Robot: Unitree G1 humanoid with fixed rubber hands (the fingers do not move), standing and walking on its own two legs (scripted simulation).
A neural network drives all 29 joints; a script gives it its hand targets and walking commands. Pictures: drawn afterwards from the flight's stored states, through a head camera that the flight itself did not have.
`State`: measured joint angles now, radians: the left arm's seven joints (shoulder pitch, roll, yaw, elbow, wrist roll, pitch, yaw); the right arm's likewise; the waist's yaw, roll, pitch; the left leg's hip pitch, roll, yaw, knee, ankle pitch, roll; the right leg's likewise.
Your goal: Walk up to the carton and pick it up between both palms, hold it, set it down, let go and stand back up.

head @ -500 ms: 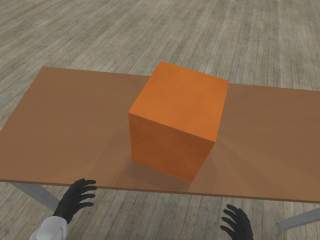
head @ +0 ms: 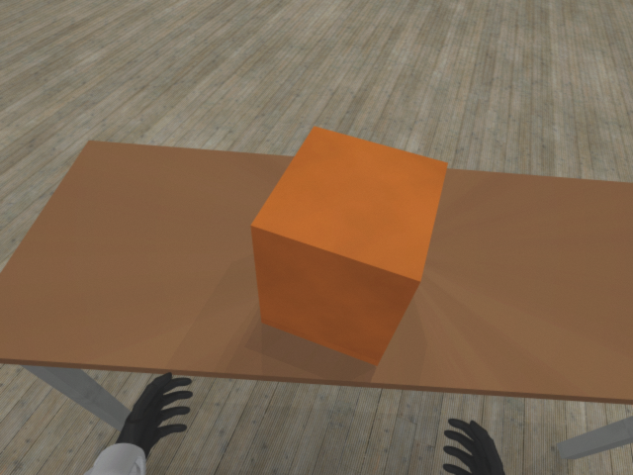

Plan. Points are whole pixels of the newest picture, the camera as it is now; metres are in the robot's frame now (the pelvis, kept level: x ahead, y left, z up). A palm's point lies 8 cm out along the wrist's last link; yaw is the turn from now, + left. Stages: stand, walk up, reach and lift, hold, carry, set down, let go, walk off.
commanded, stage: set down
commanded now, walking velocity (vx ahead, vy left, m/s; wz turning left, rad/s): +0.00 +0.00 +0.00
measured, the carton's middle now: (346, 249) +0.44 -0.01 +0.00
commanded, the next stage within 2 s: let go in 0.04 s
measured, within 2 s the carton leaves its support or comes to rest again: neither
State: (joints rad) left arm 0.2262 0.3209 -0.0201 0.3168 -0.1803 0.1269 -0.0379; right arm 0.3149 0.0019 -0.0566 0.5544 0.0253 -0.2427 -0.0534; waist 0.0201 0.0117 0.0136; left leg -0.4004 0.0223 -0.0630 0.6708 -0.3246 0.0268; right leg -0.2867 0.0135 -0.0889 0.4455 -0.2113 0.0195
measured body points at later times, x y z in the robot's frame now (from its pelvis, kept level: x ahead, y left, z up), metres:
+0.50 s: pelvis +0.01 -0.02 +0.00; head +0.05 +0.01 +0.45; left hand +0.18 +0.22 -0.08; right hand +0.14 -0.22 -0.09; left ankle +0.01 +0.09 -0.73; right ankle +0.01 -0.15 -0.73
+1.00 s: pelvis +0.01 -0.03 +0.00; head +0.03 -0.03 +0.45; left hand +0.13 +0.23 -0.11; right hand +0.11 -0.28 -0.12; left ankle +0.01 +0.09 -0.73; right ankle +0.01 -0.15 -0.73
